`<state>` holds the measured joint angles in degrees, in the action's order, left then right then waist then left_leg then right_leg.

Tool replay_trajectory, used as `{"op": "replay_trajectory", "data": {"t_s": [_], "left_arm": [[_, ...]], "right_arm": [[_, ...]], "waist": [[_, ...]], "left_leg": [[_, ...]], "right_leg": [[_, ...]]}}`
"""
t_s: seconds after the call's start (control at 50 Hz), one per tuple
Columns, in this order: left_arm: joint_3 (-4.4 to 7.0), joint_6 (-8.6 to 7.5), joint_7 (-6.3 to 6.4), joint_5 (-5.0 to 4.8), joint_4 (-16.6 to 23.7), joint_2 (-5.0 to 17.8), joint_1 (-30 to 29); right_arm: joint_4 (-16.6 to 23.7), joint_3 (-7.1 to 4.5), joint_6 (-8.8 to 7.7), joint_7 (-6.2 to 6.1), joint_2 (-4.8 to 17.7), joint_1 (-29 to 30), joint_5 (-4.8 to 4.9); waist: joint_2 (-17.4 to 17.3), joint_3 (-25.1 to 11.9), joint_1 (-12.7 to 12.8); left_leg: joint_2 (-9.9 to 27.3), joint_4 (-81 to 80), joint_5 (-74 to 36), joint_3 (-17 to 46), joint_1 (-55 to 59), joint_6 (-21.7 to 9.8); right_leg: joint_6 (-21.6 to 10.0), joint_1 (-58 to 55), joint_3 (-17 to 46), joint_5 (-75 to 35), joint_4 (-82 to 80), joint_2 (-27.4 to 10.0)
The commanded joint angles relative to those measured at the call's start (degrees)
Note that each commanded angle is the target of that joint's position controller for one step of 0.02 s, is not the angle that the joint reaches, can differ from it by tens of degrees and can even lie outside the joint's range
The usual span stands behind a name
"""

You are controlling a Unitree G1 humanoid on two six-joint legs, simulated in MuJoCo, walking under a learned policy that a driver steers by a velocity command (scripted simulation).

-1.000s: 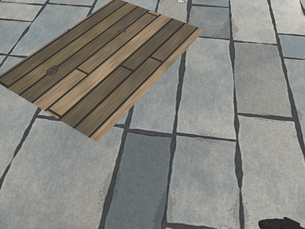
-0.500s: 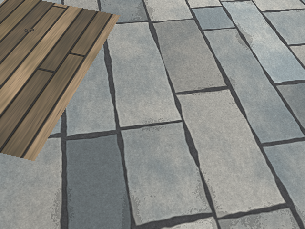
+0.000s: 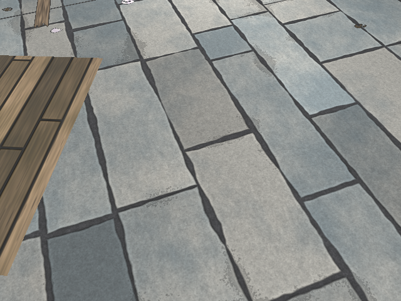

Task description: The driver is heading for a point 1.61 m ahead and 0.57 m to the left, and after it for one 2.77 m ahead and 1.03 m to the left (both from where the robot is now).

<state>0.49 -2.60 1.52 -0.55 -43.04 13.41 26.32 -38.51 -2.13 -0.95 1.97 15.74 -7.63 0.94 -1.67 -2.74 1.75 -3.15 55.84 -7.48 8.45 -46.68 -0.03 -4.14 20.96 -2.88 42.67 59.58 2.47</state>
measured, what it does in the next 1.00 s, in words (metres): goes down, turning left: left foot 0.13 m lower, then right foot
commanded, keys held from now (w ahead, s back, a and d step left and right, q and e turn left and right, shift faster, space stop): w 0.10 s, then w+q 0.90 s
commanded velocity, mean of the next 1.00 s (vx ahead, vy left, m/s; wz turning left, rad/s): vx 0.48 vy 0.00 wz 0.38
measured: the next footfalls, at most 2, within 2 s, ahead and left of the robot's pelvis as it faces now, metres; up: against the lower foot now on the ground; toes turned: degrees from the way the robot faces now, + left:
left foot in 0.24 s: +0.28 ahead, +0.11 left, -0.13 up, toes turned +0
right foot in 0.64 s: +0.60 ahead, -0.04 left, -0.13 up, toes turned +20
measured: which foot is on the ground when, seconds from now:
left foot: up 0.00-0.22, down 0.24-0.66, up 0.68-1.00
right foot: down 0.00-0.24, up 0.26-0.62, down 0.64-1.00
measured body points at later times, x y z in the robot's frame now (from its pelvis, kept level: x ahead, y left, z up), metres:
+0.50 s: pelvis +0.29 +0.04 -0.06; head +0.33 +0.05 +0.39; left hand +0.44 +0.31 -0.14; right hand +0.40 -0.20 -0.19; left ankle +0.24 +0.11 -0.80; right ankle +0.49 -0.11 -0.74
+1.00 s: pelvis +0.56 +0.07 -0.05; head +0.58 +0.08 +0.40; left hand +0.47 +0.35 -0.17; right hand +0.85 -0.07 -0.14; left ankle +0.63 +0.29 -0.73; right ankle +0.56 -0.05 -0.80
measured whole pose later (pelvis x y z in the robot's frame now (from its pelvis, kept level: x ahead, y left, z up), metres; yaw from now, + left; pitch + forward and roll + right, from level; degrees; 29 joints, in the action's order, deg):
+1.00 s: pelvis +0.56 +0.07 -0.05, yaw +28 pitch +1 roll -2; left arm 5.2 -5.8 0.5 -0.2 -46.1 14.6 18.2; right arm -38.7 -5.0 -0.2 1.1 16.4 -7.1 1.0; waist -2.3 1.6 3.9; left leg 4.7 47.8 2.1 3.9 -40.7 -0.1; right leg -0.8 4.1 -7.7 13.9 16.7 0.2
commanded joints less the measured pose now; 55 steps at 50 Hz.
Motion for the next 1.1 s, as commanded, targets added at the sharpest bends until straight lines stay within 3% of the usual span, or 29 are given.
{"op": "replay_trajectory", "data": {"t_s": [0.02, 0.1, 0.16, 0.2, 0.22, 0.24, 0.26, 0.28, 0.3, 0.32, 0.34, 0.36, 0.4, 0.44, 0.46, 0.5, 0.58, 0.62, 0.64, 0.66, 0.68, 0.7, 0.74, 0.78, 0.82, 0.88, 0.98, 1.06, 1.1], "left_arm": [[3.02, -1.36, 2.54, -1.05, 3.39, 9.09, -0.73], [3.32, 0.34, 2.39, -1.16, -0.53, 6.93, 5.09], [3.6, 0.7, 2.13, -1.17, -1.8, 6.27, 6.18], [3.92, 0.38, 1.38, -0.5, -2.5, 7.07, 5.13], [4.15, -0.43, 0.74, -0.18, -2.23, 7.54, 2.49], [4.43, -2.29, -0.44, 0.32, -1.56, 7.53, -1.27], [3.39, -4.46, -1.05, 1.52, 1.05, 3.14, -3.06], [2.2, -5.78, -1.3, -0.56, 3.57, 5.06, 2.58], [2.15, -6.44, -1.35, -2.08, 6.27, 6.74, -0.18], [2.73, -6.84, -0.67, -2.52, 7.6, 8.38, -5.26], [3.6, -6.03, 0.61, -0.29, 6.84, 9.56, -8.38], [4.11, -4.99, 1.35, 0.69, 7.29, 9.48, -7.36], [4.27, -3.96, 1.65, 2.62, 7.8, 8.71, -9.31], [3.14, -4.62, 1.22, 3.18, 9.23, 4.69, -13.96], [2.67, -4.98, 0.68, 2.85, 9.43, 3.3, -16.98], [2.59, -5.1, -0.07, 1.66, 9.96, 2.28, -21.55], [4.09, -5.1, -0.92, 0.41, 11.19, 5.26, -25.24], [5.39, -5.63, -0.92, 0.3, 10.15, 7.35, -20.05], [6.24, -5.89, -0.72, 1.07, 9.24, 9.43, -12.73], [7.33, -5.74, -0.31, 2.25, 8.07, 13.57, -4.02], [7.42, -5.47, -0.83, 0.77, 6.23, 13.03, -1.03], [6.43, -5.08, -0.63, 0.42, 7.74, 8.97, -4.24], [5.34, -3.89, -0.41, 1.17, 8.08, 6.17, -11.35], [4.75, -3.93, -0.74, 1.27, 7.42, 4.85, -14.4], [4.98, -4.49, -1.13, 0.71, 6.16, 5.16, -15.38], [5.89, -4.93, -1.08, 0.81, 3.91, 7.47, -14.53], [6.56, -4.27, -0.85, 0.12, 1.59, 9.51, -13.26], [7.39, -3.43, -1.04, -0.93, -0.19, 11.79, -10.14], [7.89, -2.94, -0.95, -1.56, -0.65, 13.15, -10.08]], "right_arm": [[7.49, 0.59, -1.01, 2.34, 0.8, 12.94, -0.4], [8.03, 0.73, -2.85, 4.45, -0.25, 17.98, 0.27], [6.77, 0.62, -3.73, 4.36, -0.41, 18.12, 0.44], [4.0, -0.33, -3.95, 3.8, 0.66, 11.38, 0.28], [0.58, -1.42, -3.68, 3.28, 1.77, 0.77, 0.24], [-2.99, -2.82, -3.03, 2.48, 3.04, -12.37, 0.35], [-5.53, -2.78, -2.43, 1.87, 5.77, -19.95, -0.33], [-5.11, -3.29, -2.29, 1.48, 8.91, -20.65, -0.95], [-4.1, -4.65, -1.67, 0.41, 10.98, -17.67, -0.47], [-1.81, -3.95, -1.69, -1.02, 7.96, -10.99, -0.32], [0.21, -2.59, -1.77, -0.92, 3.88, -3.77, 0.15], [0.88, -2.45, -2.33, -1.02, 5.14, 0.5, -0.31], [1.24, -2.32, -3.07, -0.91, 3.69, 1.63, -0.42], [0.49, -2.97, -3.45, -1.8, 5.16, 0.06, -0.09], [-0.57, -3.41, -3.18, -2.45, 5.94, -2.07, 0.4], [-3.0, -3.76, -2.43, -3.12, 6.58, -8.55, 1.11], [-4.18, -4.0, -0.99, -3.33, 5.54, -12.67, 1.73], [-3.2, -4.05, -0.98, -3.11, 5.04, -11.23, 1.15], [-1.94, -3.42, -1.33, -2.56, 3.45, -9.59, 0.47], [-1.12, -2.42, -1.69, -2.47, -0.09, -15.17, 0.42], [-0.38, -1.76, -1.81, -2.4, 2.04, -17.44, 1.07], [-0.68, -2.92, -1.51, -2.45, 6.03, -15.02, 1.34], [1.38, -3.44, -0.7, -2.57, 6.51, -7.15, 0.48], [1.73, -3.68, 0.05, -2.24, 4.73, -7.47, 0.25], [1.7, -3.42, 0.77, -2.21, 2.77, -7.93, 0.2], [2.47, -3.25, 0.86, -2.12, 2.39, -4.65, -0.26], [3.43, -2.63, -0.04, -0.38, 1.4, 2.92, 0.09], [6.01, -2.63, 0.08, 0.58, 1.86, 8.69, 0.27], [6.83, -3.05, 0.18, 0.86, 2.91, 8.71, 0.06]], "waist": [[2.28, 3.64, 2.38], [4.85, 5.16, 6.45], [5.93, 6.56, 7.28], [5.83, 3.98, 3.52], [6.07, -0.5, -2.14], [2.52, -6.06, -9.83], [-4.86, -10.28, -10.89], [-5.81, -20.43, -8.32], [-5.95, -19.39, -8.39], [-2.45, -14.28, -5.96], [4.7, -5.69, -3.37], [2.81, -0.2, 1.53], [2.53, 3.84, 2.66], [0.05, 2.89, 0.8], [-0.8, 2.16, -0.95], [-1.83, 0.56, -4.01], [-3.06, 0.15, -4.29], [-3.6, -2.39, -0.48], [-1.59, -7.99, 3.67], [9.51, -17.13, 4.3], [20.65, -22.23, 4.08], [13.5, -14.63, 4.5], [6.07, -1.87, 2.66], [7.22, 2.11, -0.52], [8.29, 2.93, -1.64], [6.09, 3.18, -1.59], [5.12, 4.02, 0.74], [5.56, 6.12, 2.32], [6.58, 6.06, 1.36]], "left_leg": [[2.09, -15.06, -6.19, -3.11, 1.38, 0.12], [2.7, -27.48, -7.02, -5.98, 1.65, -1.31], [2.95, -32.6, -2.94, -6.07, 2.77, -3.31], [1.71, -35.11, -1.21, -8.58, 15.23, -6.06], [1.25, -35.32, -4.2, -9.84, 31.15, -8.32], [4.21, -34.76, -12.78, -7.01, 54.36, -12.24], [13.54, -22.31, -32.65, 3.52, 72.26, -16.8], [21.69, -19.82, -26.85, 18.34, 81.91, -24.17], [23.36, -29.03, 0.86, 26.66, 79.25, -27.82], [23.12, -35.8, 20.36, 27.61, 70.37, -24.89], [19.44, -40.76, 22.67, 25.33, 56.68, -21.27], [18.49, -42.68, 13.91, 24.46, 43.08, -22.27], [13.78, -42.75, 1.38, 16.14, 29.35, -20.37], [7.45, -41.65, -6.29, 7.89, 22.85, -16.81], [5.25, -40.78, -6.15, 5.64, 21.8, -15.24], [5.13, -40.07, -1.66, 7.46, 23.73, -14.04], [7.6, -34.59, 6.95, 15.53, 35.16, -11.46], [6.43, -27.97, 2.55, 16.02, 36.4, -9.47], [3.93, -17.14, 3.8, 13.24, 31.39, -7.71], [-3.38, 2.74, 21.3, 5.98, 15.32, -3.87], [-2.96, 15.95, 42.22, 3.65, 4.73, -2.43], [0.66, 20.77, 37.89, 3.61, -0.2, -1.8], [4.68, 18.36, 28.75, -0.53, 0.22, -1.28], [7.18, 14.2, 26.53, -1.24, 5.39, -1.14], [7.76, 11.4, 24.6, -2.54, 7.0, -0.61], [8.71, 4.5, 17.74, -2.01, 4.89, 0.25], [8.19, -10.48, 5.77, -5.36, 8.17, -0.14], [7.42, -16.76, 10.26, -8.16, 9.03, -1.97], [5.91, -18.68, 16.73, -10.59, 11.26, -4.09]], "right_leg": [[-7.56, -2.74, 17.24, -19.36, -22.83, -11.03], [-6.63, -14.14, 16.88, -25.78, -19.37, -10.56], [-5.04, -19.15, 15.43, -37.66, -15.47, -11.63], [-3.31, -16.49, 11.31, -52.11, -8.02, -10.71], [-3.02, -9.87, 8.84, -57.88, 1.92, -9.47], [-0.63, 5.92, 4.79, -56.27, 20.38, -5.82], [1.14, 27.42, 1.29, -5.81, 45.29, -1.07], [2.7, 35.01, 9.17, -1.46, 47.83, -2.9], [5.48, 42.1, 9.94, -6.76, 45.72, -4.09], [4.57, 44.06, 12.16, -20.44, 33.23, -6.92], [4.98, 39.72, 9.44, -25.59, 29.33, -7.93], [7.35, 33.75, 10.65, -29.05, 20.17, -8.77], [9.81, 24.34, 9.62, -28.99, 6.31, -10.84], [9.52, 15.08, 6.34, -37.78, -7.74, -8.33], [9.05, 10.61, 5.25, -43.63, -15.31, -6.32], [8.82, 5.38, 4.65, -51.34, -22.86, -2.72], [6.25, 3.87, 7.96, -44.93, -31.33, -1.54], [3.27, -5.47, 7.94, -40.92, -34.02, -1.86], [0.4, -18.62, 10.99, -40.91, -31.78, -6.75], [-7.23, -40.55, 27.83, -40.16, -31.01, -19.5], [-12.54, -45.41, 46.58, -27.72, -35.58, -28.18], [-10.59, -39.2, 43.78, -19.08, -38.21, -26.2], [-7.22, -23.03, 29.34, -26.71, -41.55, -20.84], [-5.99, -13.16, 21.5, -31.73, -45.46, -17.64], [-6.41, -9.84, 16.07, -35.15, -48.46, -16.81], [-7.23, -11.55, 10.94, -40.25, -50.18, -17.8], [-4.92, -14.28, 1.4, -42.99, -49.52, -16.31], [-3.98, -19.21, -0.95, -43.16, -47.74, -18.46], [-3.2, -22.03, -2.57, -53.31, -43.86, -19.33]]}}
Velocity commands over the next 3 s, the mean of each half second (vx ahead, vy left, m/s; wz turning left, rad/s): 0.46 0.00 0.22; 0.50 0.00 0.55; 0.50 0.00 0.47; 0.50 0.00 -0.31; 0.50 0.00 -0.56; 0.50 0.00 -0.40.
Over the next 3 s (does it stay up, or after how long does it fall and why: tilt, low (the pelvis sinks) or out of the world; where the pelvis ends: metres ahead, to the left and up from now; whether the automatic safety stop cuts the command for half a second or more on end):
stays up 1.52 0.51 -0.05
